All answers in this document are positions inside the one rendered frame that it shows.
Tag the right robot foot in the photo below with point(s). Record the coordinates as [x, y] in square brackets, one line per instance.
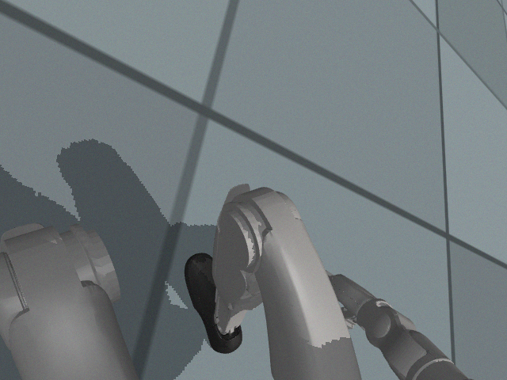
[201, 287]

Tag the right robot arm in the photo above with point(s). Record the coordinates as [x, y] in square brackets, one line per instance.
[410, 354]

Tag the right robot hand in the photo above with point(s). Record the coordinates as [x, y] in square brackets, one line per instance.
[351, 295]

